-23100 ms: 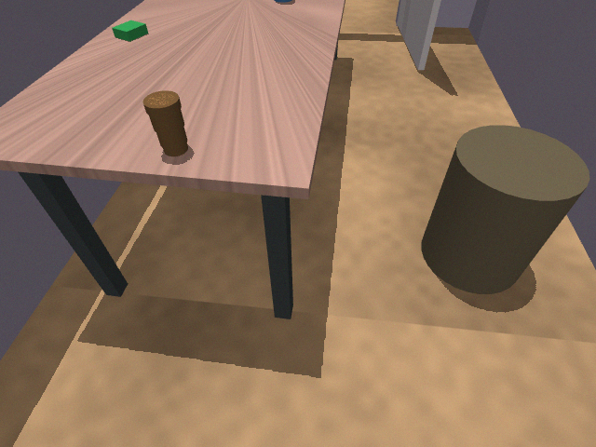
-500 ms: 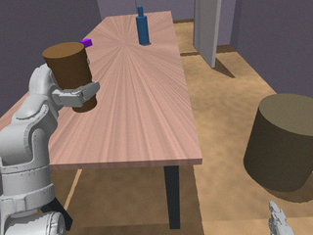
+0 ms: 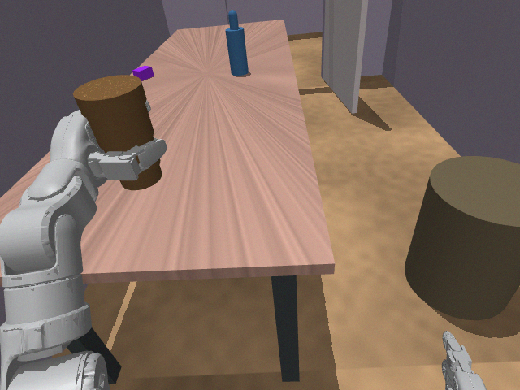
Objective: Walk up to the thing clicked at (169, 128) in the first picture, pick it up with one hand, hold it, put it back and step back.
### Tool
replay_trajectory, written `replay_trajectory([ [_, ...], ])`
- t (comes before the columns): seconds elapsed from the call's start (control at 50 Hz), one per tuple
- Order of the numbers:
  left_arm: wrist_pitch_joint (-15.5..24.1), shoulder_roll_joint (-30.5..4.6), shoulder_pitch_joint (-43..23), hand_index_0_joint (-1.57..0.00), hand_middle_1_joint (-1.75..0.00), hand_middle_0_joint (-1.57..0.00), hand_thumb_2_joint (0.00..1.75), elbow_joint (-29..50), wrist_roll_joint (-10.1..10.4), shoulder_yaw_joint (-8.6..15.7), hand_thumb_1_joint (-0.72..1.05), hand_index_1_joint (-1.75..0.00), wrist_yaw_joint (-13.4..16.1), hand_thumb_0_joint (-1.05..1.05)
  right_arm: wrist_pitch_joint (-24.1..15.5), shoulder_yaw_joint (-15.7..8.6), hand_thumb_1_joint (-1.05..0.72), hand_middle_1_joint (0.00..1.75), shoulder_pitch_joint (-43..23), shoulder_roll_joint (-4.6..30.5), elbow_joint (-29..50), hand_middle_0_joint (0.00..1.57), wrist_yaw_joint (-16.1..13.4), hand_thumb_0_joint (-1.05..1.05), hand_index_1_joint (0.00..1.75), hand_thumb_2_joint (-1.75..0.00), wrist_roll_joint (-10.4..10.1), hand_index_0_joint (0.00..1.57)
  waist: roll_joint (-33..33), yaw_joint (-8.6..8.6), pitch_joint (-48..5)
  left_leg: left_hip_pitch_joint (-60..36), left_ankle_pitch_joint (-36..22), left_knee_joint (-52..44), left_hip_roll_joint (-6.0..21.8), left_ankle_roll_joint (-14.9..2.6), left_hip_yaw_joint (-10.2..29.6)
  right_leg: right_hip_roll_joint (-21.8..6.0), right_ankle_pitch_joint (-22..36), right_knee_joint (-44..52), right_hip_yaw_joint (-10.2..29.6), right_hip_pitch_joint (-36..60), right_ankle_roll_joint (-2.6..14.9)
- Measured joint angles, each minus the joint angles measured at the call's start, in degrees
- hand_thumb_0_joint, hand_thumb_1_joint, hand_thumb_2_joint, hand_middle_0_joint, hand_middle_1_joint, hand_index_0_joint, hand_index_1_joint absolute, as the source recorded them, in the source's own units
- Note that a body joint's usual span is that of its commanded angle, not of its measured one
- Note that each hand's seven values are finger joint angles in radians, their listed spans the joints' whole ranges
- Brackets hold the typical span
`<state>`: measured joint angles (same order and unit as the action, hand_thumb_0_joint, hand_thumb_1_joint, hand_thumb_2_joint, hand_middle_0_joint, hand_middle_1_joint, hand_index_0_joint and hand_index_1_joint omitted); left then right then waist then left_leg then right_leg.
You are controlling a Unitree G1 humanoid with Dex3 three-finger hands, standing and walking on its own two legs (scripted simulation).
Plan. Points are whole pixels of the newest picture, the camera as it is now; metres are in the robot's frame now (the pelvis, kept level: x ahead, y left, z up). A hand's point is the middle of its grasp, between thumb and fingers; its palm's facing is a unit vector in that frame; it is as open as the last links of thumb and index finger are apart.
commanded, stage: hold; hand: left
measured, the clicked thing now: (126, 136) +0.34 +0.17 +0.30
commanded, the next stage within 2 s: crouch in 0.86 s
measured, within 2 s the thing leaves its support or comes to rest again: neither
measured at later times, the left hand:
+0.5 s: hand (133, 137) +0.35 +0.16 +0.30, palm faces +0.13 -0.99 +0.01, open 9.0 cm
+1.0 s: hand (134, 140) +0.34 +0.16 +0.30, palm faces +0.13 -0.99 +0.00, open 9.0 cm
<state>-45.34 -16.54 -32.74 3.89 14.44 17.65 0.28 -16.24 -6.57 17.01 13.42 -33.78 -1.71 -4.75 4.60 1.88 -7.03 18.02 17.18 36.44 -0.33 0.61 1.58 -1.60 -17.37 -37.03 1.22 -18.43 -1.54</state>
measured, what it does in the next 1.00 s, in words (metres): stands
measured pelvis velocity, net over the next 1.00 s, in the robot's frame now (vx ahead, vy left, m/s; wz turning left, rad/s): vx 0.00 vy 0.00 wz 0.00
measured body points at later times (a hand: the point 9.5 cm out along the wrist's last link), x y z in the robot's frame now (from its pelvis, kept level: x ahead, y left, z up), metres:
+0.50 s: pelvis +0.00 +0.00 +0.00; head -0.05 -0.04 +0.45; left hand +0.33 +0.22 +0.30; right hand +0.17 -0.25 -0.06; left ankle +0.03 +0.13 -0.72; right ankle +0.03 -0.14 -0.72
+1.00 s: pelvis +0.00 +0.00 +0.00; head -0.06 -0.04 +0.45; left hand +0.33 +0.22 +0.30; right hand +0.17 -0.26 -0.06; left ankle +0.03 +0.13 -0.72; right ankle +0.03 -0.14 -0.72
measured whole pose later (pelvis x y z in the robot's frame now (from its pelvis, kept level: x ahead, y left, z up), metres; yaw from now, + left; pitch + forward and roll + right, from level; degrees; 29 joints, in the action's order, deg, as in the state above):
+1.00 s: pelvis +0.00 +0.00 +0.00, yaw +0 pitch -2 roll +0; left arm -45.7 -16.8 -33.8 3.7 14.2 17.4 0.8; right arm -16.4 -6.5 16.7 13.2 -33.9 -1.6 -4.5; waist 4.7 1.7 -6.7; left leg 17.8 16.8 36.1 -0.2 0.7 1.5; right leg -1.5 -17.0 -36.8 1.2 -18.3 -1.4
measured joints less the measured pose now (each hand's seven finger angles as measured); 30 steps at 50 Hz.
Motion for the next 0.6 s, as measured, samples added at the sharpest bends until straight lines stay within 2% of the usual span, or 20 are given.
replay_trajectory([
  [0.2, 0.32, 0.22, -0.95, -0.78, -1.04, -0.84, 1.09, -0.5, -0.37, -0.12, -0.24, -1.02, 0.9, 0.0, -0.02, -0.18, 0.53, 0.05, -0.35, -0.3, 0.06, 0.05, -0.13, -0.01, 0.05, -0.05, 0.23, 0.06, -0.13, -0.23, 0.37, -0.03, 0.13, 0.2, 0.03, -0.04, -0.2, 0.03, -0.03, -0.15, 0.2, -0.03, -0.06],
  [0.6, -0.86, 0.14, -1.51, -0.78, -1.04, -0.83, 1.09, -0.48, -0.28, -0.26, -0.24, -1.02, 0.69, 0.0, 0.21, 0.04, 0.53, 0.05, -0.15, -0.54, 0.34, 0.05, 0.54, -0.01, 0.05, -0.06, 0.13, 0.06, 0.19, -0.05, 0.25, -0.19, -0.16, -0.24, 0.02, -0.06, -0.22, 0.01, 0.23, 0.23, 0.21, 0.1, -0.06],
])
